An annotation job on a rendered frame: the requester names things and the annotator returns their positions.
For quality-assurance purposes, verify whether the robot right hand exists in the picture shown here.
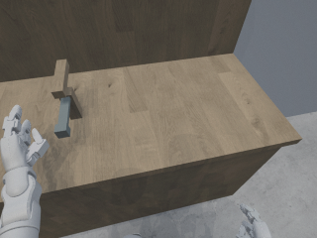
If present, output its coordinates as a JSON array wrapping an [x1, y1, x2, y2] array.
[[236, 203, 272, 238]]

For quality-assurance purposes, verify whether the tap lever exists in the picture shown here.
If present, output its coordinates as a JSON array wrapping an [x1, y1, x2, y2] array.
[[53, 96, 71, 139]]

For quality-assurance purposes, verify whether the counter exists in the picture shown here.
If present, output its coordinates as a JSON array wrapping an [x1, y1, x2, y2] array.
[[0, 0, 302, 238]]

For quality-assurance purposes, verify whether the robot left hand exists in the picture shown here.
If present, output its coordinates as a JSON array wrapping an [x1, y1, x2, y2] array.
[[0, 104, 50, 173]]

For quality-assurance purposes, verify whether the robot left forearm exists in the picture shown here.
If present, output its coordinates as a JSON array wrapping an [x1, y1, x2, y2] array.
[[0, 167, 43, 238]]

